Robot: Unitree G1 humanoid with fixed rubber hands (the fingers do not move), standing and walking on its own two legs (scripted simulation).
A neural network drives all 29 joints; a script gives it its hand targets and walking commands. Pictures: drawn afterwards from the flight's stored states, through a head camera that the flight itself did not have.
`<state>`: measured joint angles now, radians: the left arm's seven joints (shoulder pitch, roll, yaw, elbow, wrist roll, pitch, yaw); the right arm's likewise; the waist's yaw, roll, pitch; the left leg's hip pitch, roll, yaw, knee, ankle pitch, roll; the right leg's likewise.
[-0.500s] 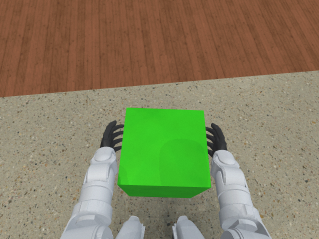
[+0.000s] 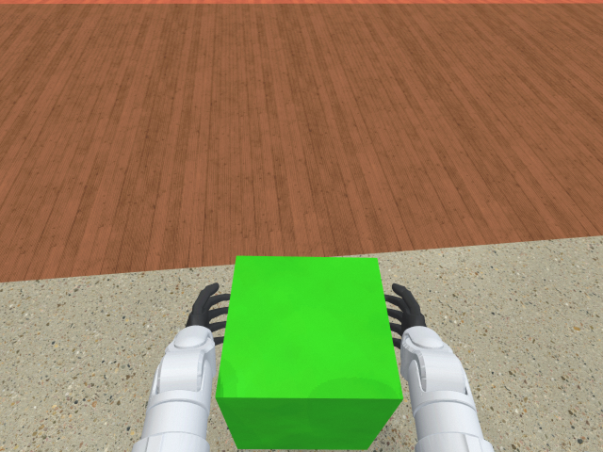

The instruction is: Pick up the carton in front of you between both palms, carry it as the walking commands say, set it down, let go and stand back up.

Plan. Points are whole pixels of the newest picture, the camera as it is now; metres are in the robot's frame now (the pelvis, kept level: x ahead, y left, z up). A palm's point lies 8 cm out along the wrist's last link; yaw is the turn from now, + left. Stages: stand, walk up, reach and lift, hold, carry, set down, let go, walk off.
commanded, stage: reach and lift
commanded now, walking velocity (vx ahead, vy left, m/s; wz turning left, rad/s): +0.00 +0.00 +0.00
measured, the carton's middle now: (304, 357) +0.29 +0.00 -0.05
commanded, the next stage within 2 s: hold in 0.98 s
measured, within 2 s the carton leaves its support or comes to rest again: neither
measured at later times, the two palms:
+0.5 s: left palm (198, 330) +0.29 +0.15 +0.03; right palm (413, 331) +0.29 -0.15 +0.03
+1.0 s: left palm (195, 325) +0.29 +0.16 +0.04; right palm (415, 327) +0.29 -0.15 +0.04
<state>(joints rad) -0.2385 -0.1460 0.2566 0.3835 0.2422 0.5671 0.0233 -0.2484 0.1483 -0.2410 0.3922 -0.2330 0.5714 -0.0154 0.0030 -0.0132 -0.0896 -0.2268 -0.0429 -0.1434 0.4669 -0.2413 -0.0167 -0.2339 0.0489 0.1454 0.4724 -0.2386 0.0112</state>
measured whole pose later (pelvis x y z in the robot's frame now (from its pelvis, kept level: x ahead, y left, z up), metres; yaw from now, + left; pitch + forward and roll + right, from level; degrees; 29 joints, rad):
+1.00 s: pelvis +0.00 +0.00 +0.01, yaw +0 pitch -5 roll +0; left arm -0.24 -0.15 0.22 0.25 0.27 0.70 0.00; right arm -0.24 0.15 -0.21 0.27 -0.26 0.70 0.00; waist 0.01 -0.02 -0.01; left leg -0.07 -0.03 -0.13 0.36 -0.20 -0.01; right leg -0.08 0.04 0.14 0.37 -0.20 0.01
